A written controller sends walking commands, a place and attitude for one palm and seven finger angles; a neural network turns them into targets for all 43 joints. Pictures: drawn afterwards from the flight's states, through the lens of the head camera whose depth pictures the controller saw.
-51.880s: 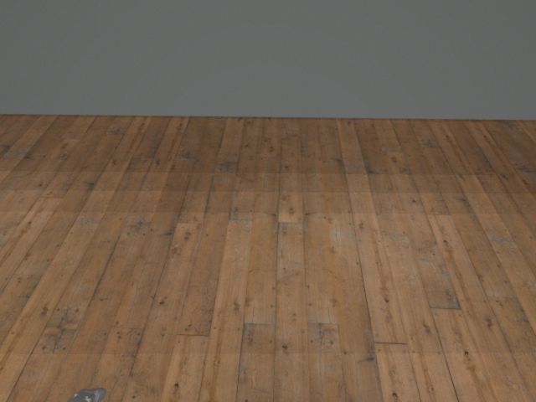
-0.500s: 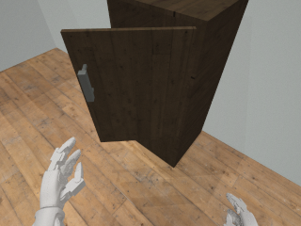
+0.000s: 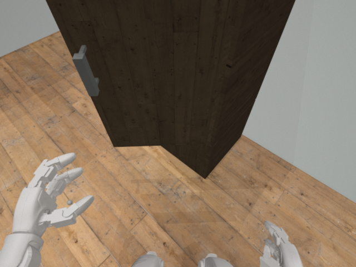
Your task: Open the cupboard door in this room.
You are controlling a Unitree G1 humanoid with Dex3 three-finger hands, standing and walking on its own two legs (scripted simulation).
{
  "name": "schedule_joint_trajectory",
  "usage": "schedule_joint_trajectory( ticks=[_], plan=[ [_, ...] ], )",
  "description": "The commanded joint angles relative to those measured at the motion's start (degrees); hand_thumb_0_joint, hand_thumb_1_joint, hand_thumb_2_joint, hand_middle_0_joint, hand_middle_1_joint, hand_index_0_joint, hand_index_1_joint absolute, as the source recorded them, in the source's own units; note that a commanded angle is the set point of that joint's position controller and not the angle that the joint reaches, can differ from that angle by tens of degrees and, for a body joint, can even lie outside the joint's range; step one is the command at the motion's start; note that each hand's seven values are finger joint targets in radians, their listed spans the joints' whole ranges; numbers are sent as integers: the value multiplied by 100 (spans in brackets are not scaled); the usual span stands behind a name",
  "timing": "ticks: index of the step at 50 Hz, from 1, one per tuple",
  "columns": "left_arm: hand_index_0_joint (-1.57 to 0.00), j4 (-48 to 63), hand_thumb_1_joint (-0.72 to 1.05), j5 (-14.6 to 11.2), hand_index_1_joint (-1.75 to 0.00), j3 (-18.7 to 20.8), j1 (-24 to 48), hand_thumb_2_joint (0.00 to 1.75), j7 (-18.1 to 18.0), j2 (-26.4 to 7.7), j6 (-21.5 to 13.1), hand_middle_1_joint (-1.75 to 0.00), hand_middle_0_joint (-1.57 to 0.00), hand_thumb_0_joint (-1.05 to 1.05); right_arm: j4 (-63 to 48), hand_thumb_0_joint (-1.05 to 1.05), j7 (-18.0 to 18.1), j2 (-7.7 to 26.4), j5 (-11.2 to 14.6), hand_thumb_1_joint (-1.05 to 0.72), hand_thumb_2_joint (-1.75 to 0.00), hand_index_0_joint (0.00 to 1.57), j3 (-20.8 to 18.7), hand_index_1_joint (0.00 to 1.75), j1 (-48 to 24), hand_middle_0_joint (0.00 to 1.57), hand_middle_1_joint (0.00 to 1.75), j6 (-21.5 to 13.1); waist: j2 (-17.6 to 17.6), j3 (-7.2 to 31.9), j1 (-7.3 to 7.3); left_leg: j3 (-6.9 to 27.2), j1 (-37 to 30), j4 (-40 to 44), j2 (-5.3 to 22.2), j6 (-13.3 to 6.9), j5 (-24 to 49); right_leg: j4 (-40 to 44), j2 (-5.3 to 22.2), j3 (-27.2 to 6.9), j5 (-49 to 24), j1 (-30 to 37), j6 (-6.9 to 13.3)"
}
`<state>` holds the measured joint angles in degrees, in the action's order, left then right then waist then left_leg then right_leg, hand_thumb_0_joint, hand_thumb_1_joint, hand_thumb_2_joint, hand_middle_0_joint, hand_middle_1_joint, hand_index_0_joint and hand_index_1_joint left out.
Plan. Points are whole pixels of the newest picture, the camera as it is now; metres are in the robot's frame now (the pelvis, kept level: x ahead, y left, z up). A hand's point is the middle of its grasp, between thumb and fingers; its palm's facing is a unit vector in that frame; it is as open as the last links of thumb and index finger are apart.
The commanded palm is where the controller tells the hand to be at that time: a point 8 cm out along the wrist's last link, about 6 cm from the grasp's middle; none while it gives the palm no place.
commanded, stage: raise the hand with hooked fingers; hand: left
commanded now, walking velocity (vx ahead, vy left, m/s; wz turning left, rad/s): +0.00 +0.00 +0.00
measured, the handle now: (88, 71) +0.57 +0.28 +0.10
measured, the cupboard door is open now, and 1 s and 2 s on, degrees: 43 43 43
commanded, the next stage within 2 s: move the hooked fingers beside the handle in 1.36 s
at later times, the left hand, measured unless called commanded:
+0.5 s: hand (35, 177) +0.27 +0.29 +0.09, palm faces +0.12 -0.99 -0.04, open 13.3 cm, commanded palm +0.24 +0.34 +0.09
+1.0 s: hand (11, 148) +0.31 +0.33 +0.13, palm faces +0.11 -0.99 -0.03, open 14.0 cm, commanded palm +0.27 +0.37 +0.12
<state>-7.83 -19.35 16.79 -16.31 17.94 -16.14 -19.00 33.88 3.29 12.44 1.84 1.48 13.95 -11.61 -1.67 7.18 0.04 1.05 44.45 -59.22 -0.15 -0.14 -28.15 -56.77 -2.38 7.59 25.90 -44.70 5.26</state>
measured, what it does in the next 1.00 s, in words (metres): shifts its weight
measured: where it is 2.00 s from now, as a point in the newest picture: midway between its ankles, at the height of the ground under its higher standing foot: outside the picture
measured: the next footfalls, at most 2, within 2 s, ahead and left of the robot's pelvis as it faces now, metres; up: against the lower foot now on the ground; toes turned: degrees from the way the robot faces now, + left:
none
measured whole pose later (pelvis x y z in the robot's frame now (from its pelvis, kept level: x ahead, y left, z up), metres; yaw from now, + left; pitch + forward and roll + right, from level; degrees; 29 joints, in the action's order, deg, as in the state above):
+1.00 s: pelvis +0.01 +0.06 +0.04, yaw -1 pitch +7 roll -2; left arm -22.6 -19.0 23.9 4.5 22.4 -23.5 -11.8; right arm 34.1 4.8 15.6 2.4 2.4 16.9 -10.9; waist -1.3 4.5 -0.8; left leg -1.5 29.7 -44.5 -2.7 -4.6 -22.3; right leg -41.0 -0.5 4.4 18.9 -29.6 0.9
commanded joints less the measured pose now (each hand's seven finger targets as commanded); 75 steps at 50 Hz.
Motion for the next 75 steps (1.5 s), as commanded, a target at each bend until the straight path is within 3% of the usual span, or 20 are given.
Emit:
schedule_joint_trajectory(
  ticks=[1, 5, 8, 13, 16, 19, 22, 24, 29, 32, 37, 42, 47, 56, 61, 65, 66, 71, 74, 75],
  plan=[
    [-26, 952, 1, -207, -87, 835, 85, 52, -200, -958, -554, -87, -26, 0, -899, 0, 66, 820, 9, -90, -90, 20, -383, 30, -279, 20, 30, -371, 513, 1162, -150, 98, 111, 710, -39, -109, 1454, 1342, 570, -1551, -1752, 2221, -752],
    [-27, 695, -8, -115, -93, 618, 225, 48, -125, -826, -774, -93, -27, 0, -829, 0, 60, 918, 22, -90, -90, 20, -417, 30, -168, 20, 30, -415, 397, 932, -34, 23, -102, 903, -63, -158, 1335, 1452, 503, -1356, -1229, 1823, -692],
    [-27, 728, -15, -139, -98, 690, 570, 45, -13, -1042, -787, -98, -27, 0, -867, 0, 96, 995, 34, -90, -90, 20, -421, 30, -106, 20, 30, -431, 241, 1023, -66, 6, -356, 1066, -65, -181, 1328, 1492, 416, -1219, -868, 1794, -582],
    [-28, 1073, -27, -154, -105, 732, 815, 40, -52, -1152, -796, -105, -28, 0, -866, 0, 125, 1012, 20, -90, -90, 20, -399, 30, -64, 20, 30, -451, -216, 1262, -107, 53, -1026, 1344, -37, -174, 1859, 1269, 239, -740, -1523, 1842, -437],
    [-29, 869, -34, -157, -110, 737, 1051, 37, -87, -1209, -652, -110, -29, 0, -869, 0, 130, 1061, 13, -90, -90, 20, -359, 30, -65, 20, 30, -407, -93, 957, -65, 161, -1127, 1484, -12, -126, 1840, 1256, 152, -555, -1430, 1647, -383],
    [-29, 872, -41, -107, -114, 655, 1223, 34, -61, -1160, -495, -114, -29, 0, -904, 0, 130, 1056, 40, -90, -90, 20, -344, 30, -76, 20, 30, -370, -388, 1025, -72, 181, -1397, 1610, 0, -53, 1979, 1293, 151, -470, -1472, 1610, -369],
    [-30, 732, -48, -99, -118, 688, 1463, 31, -4, -1247, -278, -118, -30, 0, -931, 0, 135, 1075, 45, -90, -90, 20, -310, 30, -44, 20, 30, -320, -178, 986, -56, 242, -1517, 1699, 28, -14, 2112, 1346, 115, -422, -1573, 1664, -358],
    [-30, 671, -50, -69, -120, 697, 1750, 30, 33, -1328, -154, -120, -30, 0, -933, 0, 150, 1086, 55, -90, -90, 20, -286, 30, -68, 20, 30, -300, -306, 903, -53, 303, -1583, 1790, 41, 46, 2038, 1389, 109, -385, -1431, 1582, -343],
    [-30, 500, -50, -53, -120, 821, 2281, 30, 134, -1534, 18, -120, -30, 0, -918, 0, 191, 1087, 72, -90, -90, 20, -240, 30, -82, 20, 30, -261, -318, 998, -83, 386, -1862, 1941, 72, 112, 2177, 1480, 85, -362, -1435, 1672, -308],
    [-30, 450, -50, -50, -120, 855, 2640, 30, 199, -1647, 77, -120, -30, 0, -877, 0, 207, 1081, 77, -90, -90, 20, -213, 30, -98, 20, 30, -256, -538, 1013, -88, 425, -2093, 2012, 82, 179, 2357, 1541, 80, -367, -1480, 1691, -278],
    [-30, 103, -50, -66, -120, 1017, 2999, 30, 289, -1862, 219, -120, -30, 0, -828, 0, 247, 1120, 82, -90, -90, 20, -205, 30, -70, 20, 30, -236, -309, 1008, -105, 501, -2205, 2172, 104, 210, 2367, 1656, 76, -345, -1443, 1771, -283],
    [-30, -186, -50, -54, -120, 1152, 3338, 30, 372, -2091, 311, -120, -30, 0, -779, 0, 263, 1151, 94, -90, -90, 20, -206, 30, -35, 20, 30, -216, -457, 1030, -112, 505, -2361, 2279, 107, 217, 2377, 1783, 79, -374, -1425, 1830, -275],
    [-30, -499, -50, -99, -120, 1007, 3061, 30, 486, -1861, 397, -120, -30, 0, -778, 0, 228, 1168, 104, -90, -90, 20, -229, 30, 35, 20, 30, -215, -294, 887, -131, 497, -2360, 2318, 111, 213, 2551, 1851, 78, -352, -1539, 1870, -276],
    [-30, -61, -50, -11, -120, 1259, 3306, 30, 244, -2181, 149, -120, -30, 0, -775, 0, 197, 1165, 52, -90, -90, 20, -264, 30, 50, 20, 30, -180, -466, 1042, -155, 390, -2364, 2299, 78, 183, 2478, 1854, 75, -426, -1592, 2005, -270],
    [-30, -253, -50, -48, -120, 1148, 3272, 30, 306, -2026, 117, -120, -30, 0, -706, 0, 223, 1146, 68, -90, -90, 20, -248, 30, 22, 20, 30, -166, -272, 940, -76, 302, -2209, 2269, 40, 89, 2230, 1929, 85, -469, -1627, 2085, -287],
    [-30, -403, -50, -27, -120, 1055, 3332, 30, 369, -1940, 198, -120, -30, 0, -742, 0, 256, 1121, 110, -90, -90, 20, -225, 30, -78, 20, 30, -161, -378, 751, -67, 270, -2068, 2315, 12, 14, 1826, 1995, 121, -501, -1398, 2000, -298],
    [-30, -428, -50, -49, -120, 1130, 3350, 30, 367, -2041, 209, -120, -30, 0, -746, 0, 262, 1141, 94, -90, -90, 20, -214, 30, -55, 20, 30, -148, -190, 785, -69, 277, -2024, 2301, 10, -17, 1791, 1999, 107, -519, -1402, 2077, -296],
    [-30, -348, -50, -78, -120, 1190, 3324, 30, 334, -2070, 176, -120, -30, 0, -771, 0, 268, 1100, 90, -90, -90, 20, -193, 30, -96, 20, 30, -157, -202, 885, -98, 195, -1950, 2227, -24, -73, 1851, 2009, 125, -606, -1567, 2275, -319],
    [-30, -427, -50, -47, -120, 1139, 3403, 30, 336, -2013, 182, -120, -30, 0, -742, 0, 278, 1096, 107, -90, -90, 20, -202, 30, -92, 20, 30, -143, -159, 942, -40, 138, -1934, 2179, -38, -107, 1899, 2002, 145, -635, -1706, 2274, -357],
    [-30, -519, -50, -15, -120, 1175, 3755, 30, 323, -2142, 177, -120, -30, 0, -688, 0, 294, 1106, 114, -90, -90, 20, -190, 30, -94, 20, 30, -130, -177, 758, 33, 154, -1848, 2187, -27, -103, 1750, 2034, 154, -640, -1561, 2158, -359]
  ],
)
